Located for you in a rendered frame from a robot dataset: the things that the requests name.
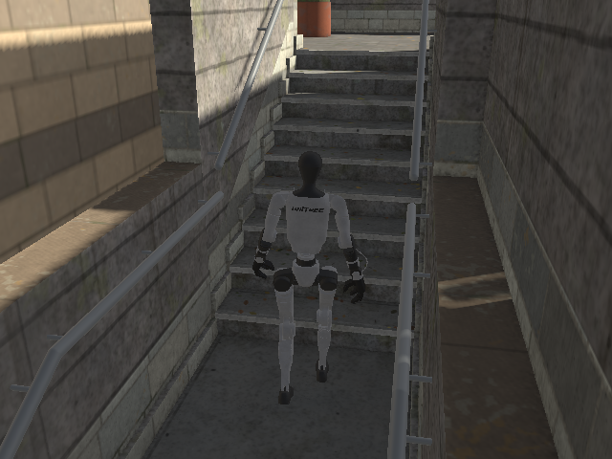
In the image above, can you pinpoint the left robot forearm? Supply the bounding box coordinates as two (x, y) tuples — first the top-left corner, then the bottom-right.
(254, 228), (272, 263)

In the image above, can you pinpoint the robot left upper arm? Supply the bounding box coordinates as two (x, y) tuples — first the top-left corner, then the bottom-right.
(262, 191), (289, 243)

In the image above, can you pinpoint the left robot foot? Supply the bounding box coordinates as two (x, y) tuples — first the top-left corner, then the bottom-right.
(278, 386), (294, 404)

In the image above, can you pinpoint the right robot forearm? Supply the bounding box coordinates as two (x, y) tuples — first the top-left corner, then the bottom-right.
(343, 234), (363, 280)

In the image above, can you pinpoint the right robot hand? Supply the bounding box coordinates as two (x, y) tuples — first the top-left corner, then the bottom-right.
(343, 277), (365, 303)

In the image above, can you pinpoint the robot right upper arm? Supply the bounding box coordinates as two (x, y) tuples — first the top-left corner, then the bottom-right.
(329, 194), (353, 249)

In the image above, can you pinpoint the left robot hand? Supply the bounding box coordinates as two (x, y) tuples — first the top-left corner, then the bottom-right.
(252, 260), (274, 279)

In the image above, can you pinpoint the robot right thigh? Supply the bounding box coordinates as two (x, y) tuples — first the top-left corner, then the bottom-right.
(317, 266), (338, 326)

